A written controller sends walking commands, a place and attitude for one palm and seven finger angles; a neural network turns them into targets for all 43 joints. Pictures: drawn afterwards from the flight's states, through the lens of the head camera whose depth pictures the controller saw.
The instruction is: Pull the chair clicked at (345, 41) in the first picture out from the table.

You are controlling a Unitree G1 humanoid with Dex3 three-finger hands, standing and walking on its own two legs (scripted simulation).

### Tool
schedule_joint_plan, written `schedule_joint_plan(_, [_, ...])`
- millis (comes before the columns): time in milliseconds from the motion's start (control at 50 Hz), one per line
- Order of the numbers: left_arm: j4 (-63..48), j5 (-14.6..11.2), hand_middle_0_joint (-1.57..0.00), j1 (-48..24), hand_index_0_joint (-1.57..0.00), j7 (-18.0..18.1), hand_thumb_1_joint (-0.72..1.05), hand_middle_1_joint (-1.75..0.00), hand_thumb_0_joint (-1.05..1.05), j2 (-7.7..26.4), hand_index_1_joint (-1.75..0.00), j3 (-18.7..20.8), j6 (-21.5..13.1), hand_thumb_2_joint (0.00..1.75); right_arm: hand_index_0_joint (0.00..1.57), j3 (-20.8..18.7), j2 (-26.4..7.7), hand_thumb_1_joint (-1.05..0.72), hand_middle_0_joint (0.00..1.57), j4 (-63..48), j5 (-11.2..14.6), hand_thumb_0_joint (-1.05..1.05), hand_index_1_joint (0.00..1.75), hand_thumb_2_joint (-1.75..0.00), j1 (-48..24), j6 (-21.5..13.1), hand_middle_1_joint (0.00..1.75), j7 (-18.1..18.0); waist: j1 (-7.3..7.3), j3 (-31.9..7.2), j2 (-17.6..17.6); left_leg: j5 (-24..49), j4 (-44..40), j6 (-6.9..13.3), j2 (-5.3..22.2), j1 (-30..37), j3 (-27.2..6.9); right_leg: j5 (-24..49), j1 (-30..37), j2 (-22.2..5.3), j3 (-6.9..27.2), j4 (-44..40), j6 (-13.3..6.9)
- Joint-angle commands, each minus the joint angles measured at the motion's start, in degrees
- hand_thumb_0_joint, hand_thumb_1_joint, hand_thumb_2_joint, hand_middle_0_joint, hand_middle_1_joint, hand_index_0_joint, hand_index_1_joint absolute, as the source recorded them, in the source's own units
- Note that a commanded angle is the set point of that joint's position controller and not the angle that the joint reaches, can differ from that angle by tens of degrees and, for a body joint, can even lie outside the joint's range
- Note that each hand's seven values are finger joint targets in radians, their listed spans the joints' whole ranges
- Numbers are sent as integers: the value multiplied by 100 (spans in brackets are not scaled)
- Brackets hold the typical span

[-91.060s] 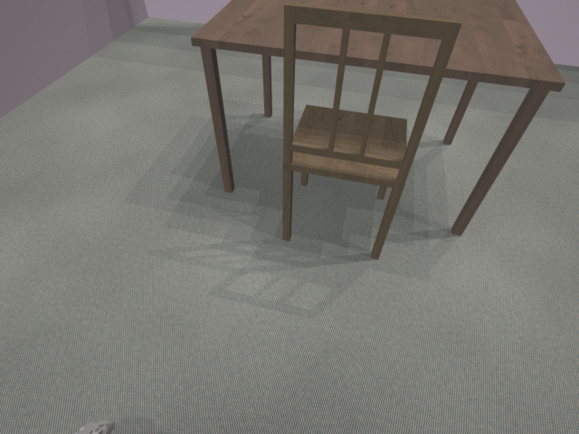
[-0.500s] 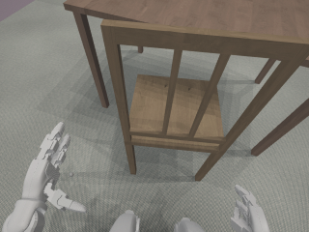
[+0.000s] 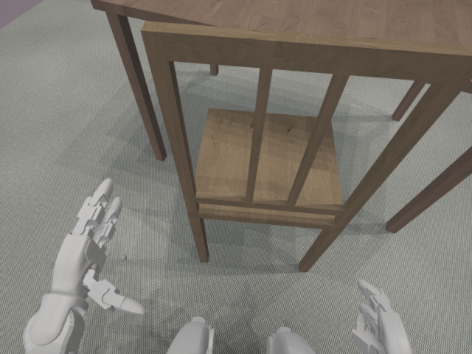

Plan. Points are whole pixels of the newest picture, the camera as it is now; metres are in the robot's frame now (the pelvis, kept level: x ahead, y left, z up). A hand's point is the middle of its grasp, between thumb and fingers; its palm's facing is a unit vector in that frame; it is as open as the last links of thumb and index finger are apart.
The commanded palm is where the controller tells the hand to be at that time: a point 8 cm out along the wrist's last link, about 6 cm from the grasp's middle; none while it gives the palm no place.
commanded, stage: aim the fingers beside a spindle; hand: left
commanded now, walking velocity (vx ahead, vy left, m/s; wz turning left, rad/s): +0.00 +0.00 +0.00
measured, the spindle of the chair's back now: (255, 151) +0.47 -0.01 +0.03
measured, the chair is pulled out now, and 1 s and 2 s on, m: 0.12 0.12 0.12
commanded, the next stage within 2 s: push the fingers through the gap in 1.70 s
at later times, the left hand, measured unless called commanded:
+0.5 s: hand (152, 242) +0.29 +0.16 +0.02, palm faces -0.05 -1.00 -0.03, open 16.9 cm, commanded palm +0.27 +0.21 +0.02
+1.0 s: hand (173, 234) +0.31 +0.13 +0.00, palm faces -0.08 -1.00 -0.01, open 16.9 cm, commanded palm +0.29 +0.18 +0.00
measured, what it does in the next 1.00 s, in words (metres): stands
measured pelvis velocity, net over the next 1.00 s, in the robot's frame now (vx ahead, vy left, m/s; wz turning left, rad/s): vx -0.01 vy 0.00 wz -0.01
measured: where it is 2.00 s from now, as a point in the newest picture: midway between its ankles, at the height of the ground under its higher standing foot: outside the picture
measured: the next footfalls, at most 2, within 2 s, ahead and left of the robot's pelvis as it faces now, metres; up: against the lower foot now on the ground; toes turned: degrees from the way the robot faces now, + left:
none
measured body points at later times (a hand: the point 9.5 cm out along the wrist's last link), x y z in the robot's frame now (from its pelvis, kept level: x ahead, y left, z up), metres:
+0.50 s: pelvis +0.00 +0.00 -0.01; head +0.09 +0.00 +0.43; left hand +0.28 +0.21 +0.02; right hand +0.16 -0.25 -0.11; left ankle +0.02 +0.11 -0.65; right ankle +0.01 -0.11 -0.65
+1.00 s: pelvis -0.01 +0.00 -0.03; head +0.10 +0.00 +0.41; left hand +0.31 +0.18 +0.00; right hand +0.16 -0.25 -0.13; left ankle +0.02 +0.11 -0.65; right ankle +0.01 -0.11 -0.65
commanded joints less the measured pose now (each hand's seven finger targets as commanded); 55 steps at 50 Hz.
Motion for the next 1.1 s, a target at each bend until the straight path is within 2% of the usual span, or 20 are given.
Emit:
schedule_joint_plan(0, [-1205, -49, -6, -446, -6, 171, -50, -8, 0, 790, -8, 384, -389, 30, 20, -329, -759, -90, 20, -810, 5, 0, 30, -90, -111, -219, 30, -11, -20, -1536, 146, 1578, -839, 29, -45, 1103, -83, 1441, 729, -7, 244, -826, -13])
schedule_joint_plan(20, [-1049, -10, -6, -388, -6, 210, -50, -8, 0, 808, -8, 416, -369, 30, 20, -338, -761, -90, 20, -795, 5, 0, 30, -90, -109, -185, 30, -8, -21, -1465, 29, 1550, -828, 34, -35, 1026, -90, 1411, 701, 8, 242, -823, -14])
schedule_joint_plan(200, [-1097, 124, -6, -913, -6, 397, -50, -8, 0, 494, -8, -39, -494, 30, 20, -321, -763, -90, 20, -824, -22, 0, 30, -90, -96, -106, 30, 29, -82, -1687, 166, 1410, -725, 24, -35, 1036, -119, 1255, 493, -16, 253, -688, -29])
schedule_joint_plan(260, [-887, 169, -6, -1157, -6, 472, -50, -8, 0, 510, -8, -32, -454, 30, 20, -316, -773, -90, 20, -797, -23, 0, 30, -90, -108, -38, 30, 39, -126, -1621, 8, 1275, -641, 49, -46, 829, -73, 1214, 483, -17, 312, -695, -8])
schedule_joint_plan(280, [-786, 171, -6, -1176, -6, 497, -50, -8, 0, 587, -8, 80, -447, 30, 20, -323, -776, -90, 20, -787, -21, 0, 30, -90, -87, -10, 30, 39, -109, -1617, -122, 1207, -633, 51, -47, 756, -67, 1156, 513, -8, 322, -704, -5])
schedule_joint_plan(320, [-769, 236, -6, -1224, -6, 541, -50, -8, 0, 648, -8, 117, -469, 30, 20, -327, -785, -90, 20, -794, -20, 0, 30, -90, -132, 35, 30, 41, -40, -1687, 60, 1275, -613, 48, -49, 764, -49, 1198, 495, -13, 339, -635, -31])
schedule_joint_plan(340, [-876, 223, -6, -1362, -6, 538, -50, -8, 0, 498, -8, -36, -481, 30, 20, -312, -745, -90, 20, -809, -24, 0, 30, -90, -137, 38, 30, 59, -63, -1817, 125, 1333, -618, 44, -60, 837, -61, 1260, 531, -27, 326, -612, -29])
schedule_joint_plan(360, [-748, 224, -6, -1223, -6, 558, -50, -8, 0, 559, -8, 57, -474, 30, 20, -321, -752, -90, 20, -807, -22, 0, 30, -90, -107, 61, 30, 63, -32, -1786, 31, 1342, -617, 39, -50, 821, -55, 1275, 558, -17, 333, -631, -32])
schedule_joint_plan(400, [-713, 246, -6, -1502, -6, 580, -50, -8, 0, 414, -8, -130, -493, 30, 20, -302, -750, -90, 20, -791, -25, 0, 30, -90, -139, 88, 30, 70, -112, -1712, 40, 1262, -585, 46, -53, 764, -61, 1215, 437, -18, 333, -616, -20])
schedule_joint_plan(500, [-479, 336, -6, -1784, -6, 662, -50, -8, 0, 267, -8, -307, -509, 30, 20, -311, -750, -90, 20, -753, -40, 0, 30, -90, -128, 151, 30, 89, -154, -1748, -13, 1233, -495, 60, -53, 699, -51, 1220, 335, -30, 346, -564, -16])
schedule_joint_plan(560, [-447, 361, -6, -1751, -6, 734, -50, -8, 0, 423, -8, -136, -529, 30, 20, -339, -752, -90, 20, -734, -43, 0, 30, -90, -94, 196, 30, 97, -78, -1969, -41, 1404, -454, 53, -46, 731, -38, 1422, 471, -39, 374, -503, -26])
schedule_joint_plan(640, [-483, 388, -6, -1714, -6, 814, -50, -8, 0, 318, -8, -203, -557, 30, 20, -341, -722, -90, 20, -778, -58, 0, 30, -90, -101, 276, 30, 141, -67, -2077, -93, 1621, -390, 58, -55, 641, -5, 1767, 623, -50, 390, -406, -13])
schedule_joint_plan(720, [-318, 445, -6, -1973, -6, 850, -50, -8, 0, 254, -8, -312, -603, 30, 20, -337, -727, -90, 20, -732, -61, 0, 30, -90, -126, 342, 30, 149, -158, -1881, -153, 1408, -308, 70, -46, 478, -7, 1540, 407, -40, 402, -401, -14])
schedule_joint_plan(760, [-336, 457, -6, -2195, -6, 863, -50, -8, 0, 221, -8, -371, -649, 30, 20, -338, -727, -90, 20, -718, -71, 0, 30, -90, -121, 358, 30, 150, -171, -1985, -52, 1399, -276, 62, -52, 503, -23, 1527, 361, -46, 400, -344, -23])
schedule_joint_plan(820, [-342, 474, -6, -2217, -6, 879, -50, -8, 0, 266, -8, -342, -685, 30, 20, -354, -735, -90, 20, -705, -73, 0, 30, -90, -103, 371, 30, 151, -126, -2107, 20, 1553, -243, 60, -45, 607, -43, 1618, 322, -48, 388, -288, -47])
schedule_joint_plan(840, [-412, 490, -6, -2191, -6, 879, -50, -8, 0, 137, -8, -483, -690, 30, 20, -357, -714, -90, 20, -728, -77, 0, 30, -90, -118, 377, 30, 164, -125, -2207, 107, 1641, -234, 56, -44, 697, -42, 1691, 298, -57, 380, -253, -42])
schedule_joint_plan(900, [-206, 489, -6, -2135, -6, 951, -50, -8, 0, 138, -8, -436, -644, 30, 20, -364, -727, -90, 20, -689, -83, 0, 30, -90, -93, 426, 30, 175, -139, -2156, -126, 1564, -196, 51, -35, 583, -44, 1652, 259, -54, 367, -244, -28])
schedule_joint_plan(960, [-266, 564, -6, -2395, -6, 995, -50, -8, 0, -33, -8, -669, -654, 30, 20, -362, -704, -90, 20, -701, -87, 0, 30, -90, -130, 453, 30, 201, -160, -2182, 45, 1564, -160, 43, -34, 638, -84, 1565, 60, -68, 348, -153, -46])
schedule_joint_plan(1040, [-93, 631, -6, -2408, -6, 1107, -50, -8, 0, 0, -8, -590, -668, 30, 20, -355, -701, -90, 20, -742, -105, 0, 30, -90, -137, 515, 30, 220, -97, -2179, -128, 1410, -100, 61, -54, 395, -53, 1447, 110, -65, 386, -126, -50])
schedule_joint_plan(1080, [-50, 674, -6, -2790, -6, 1152, -50, -8, 0, -136, -8, -758, -695, 30, 20, -348, -697, -90, 20, -708, -106, 0, 30, -90, -149, 543, 30, 222, -195, -2114, -138, 1260, -59, 66, -42, 379, -79, 1266, -109, -71, 360, -100, -42])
